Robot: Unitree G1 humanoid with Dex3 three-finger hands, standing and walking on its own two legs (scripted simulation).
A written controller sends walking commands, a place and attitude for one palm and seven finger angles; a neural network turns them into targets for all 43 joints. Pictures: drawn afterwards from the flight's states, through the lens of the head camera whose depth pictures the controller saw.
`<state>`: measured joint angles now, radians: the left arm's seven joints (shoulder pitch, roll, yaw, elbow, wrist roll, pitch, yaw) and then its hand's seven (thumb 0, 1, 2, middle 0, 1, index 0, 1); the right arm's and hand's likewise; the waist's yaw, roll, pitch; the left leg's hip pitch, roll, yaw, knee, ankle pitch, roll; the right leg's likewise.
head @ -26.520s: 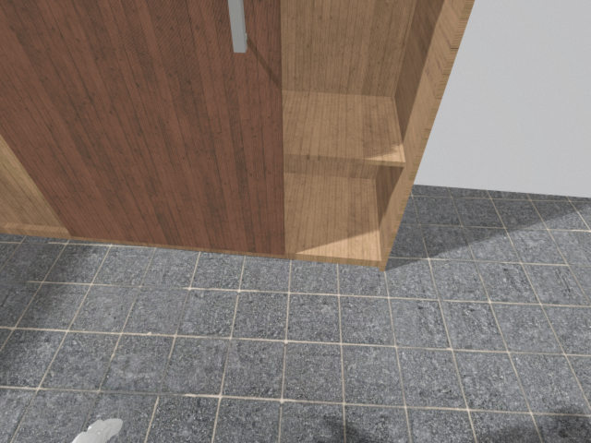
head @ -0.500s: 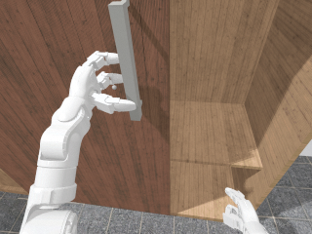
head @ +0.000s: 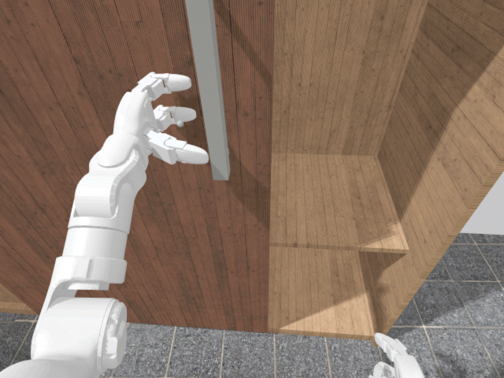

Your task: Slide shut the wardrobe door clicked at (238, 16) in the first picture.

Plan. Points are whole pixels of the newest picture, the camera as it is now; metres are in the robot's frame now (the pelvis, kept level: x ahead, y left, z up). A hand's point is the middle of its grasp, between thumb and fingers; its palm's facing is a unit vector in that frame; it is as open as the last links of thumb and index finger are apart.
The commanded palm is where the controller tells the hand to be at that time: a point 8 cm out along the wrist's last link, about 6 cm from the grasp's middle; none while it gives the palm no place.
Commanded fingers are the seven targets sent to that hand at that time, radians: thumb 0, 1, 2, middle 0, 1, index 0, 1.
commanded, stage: move the hooked fingers beside the handle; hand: left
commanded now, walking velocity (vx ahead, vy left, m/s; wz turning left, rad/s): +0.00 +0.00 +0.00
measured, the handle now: (215, 95) +0.44 +0.07 +0.26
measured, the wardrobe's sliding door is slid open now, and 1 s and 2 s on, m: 0.40 0.40 0.40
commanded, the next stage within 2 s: none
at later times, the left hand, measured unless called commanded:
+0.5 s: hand (174, 119) +0.41 +0.13 +0.24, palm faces -0.04 -1.00 -0.01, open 13.7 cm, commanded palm +0.40 +0.21 +0.25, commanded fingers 0.00 -0.50 0.30 -0.30 -1.20 -0.30 -1.20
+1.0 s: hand (171, 117) +0.41 +0.14 +0.25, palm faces -0.03 -1.00 -0.02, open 13.5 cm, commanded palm +0.40 +0.22 +0.26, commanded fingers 0.00 -0.50 0.30 -0.30 -1.20 -0.30 -1.20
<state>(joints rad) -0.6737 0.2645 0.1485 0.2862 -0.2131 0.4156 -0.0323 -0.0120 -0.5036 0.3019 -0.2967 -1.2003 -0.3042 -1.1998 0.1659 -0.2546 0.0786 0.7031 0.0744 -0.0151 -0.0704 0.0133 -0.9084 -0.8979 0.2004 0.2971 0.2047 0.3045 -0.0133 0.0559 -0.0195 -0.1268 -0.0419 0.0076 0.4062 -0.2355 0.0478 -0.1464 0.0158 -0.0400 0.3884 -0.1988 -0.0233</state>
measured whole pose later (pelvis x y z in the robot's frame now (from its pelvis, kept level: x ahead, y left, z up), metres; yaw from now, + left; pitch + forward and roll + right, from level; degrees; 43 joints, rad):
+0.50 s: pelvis +0.01 -0.01 +0.00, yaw -1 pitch -2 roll +0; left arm -0.65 0.31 0.21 0.32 -0.23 0.36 -0.11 -0.01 -0.50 0.30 -0.47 -1.24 -0.35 -1.22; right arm 0.16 -0.25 0.08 0.68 0.07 -0.04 -0.08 0.01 -0.91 -0.90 0.20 0.30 0.21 0.30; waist -0.02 0.06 -0.03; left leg -0.11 -0.03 0.02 0.38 -0.24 0.04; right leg -0.13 0.03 -0.03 0.36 -0.19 -0.03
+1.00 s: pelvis +0.00 -0.02 +0.00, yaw -1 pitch -2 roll +0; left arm -0.69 0.39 0.26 0.44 -0.24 0.33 -0.18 -0.01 -0.50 0.30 -0.53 -1.24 -0.39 -1.23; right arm 0.19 -0.28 0.07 0.69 0.09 -0.04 -0.09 0.01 -0.91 -0.90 0.20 0.30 0.21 0.30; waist -0.04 0.07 -0.03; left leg -0.14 0.00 0.01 0.41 -0.24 0.02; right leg -0.15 0.06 -0.04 0.37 -0.19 -0.06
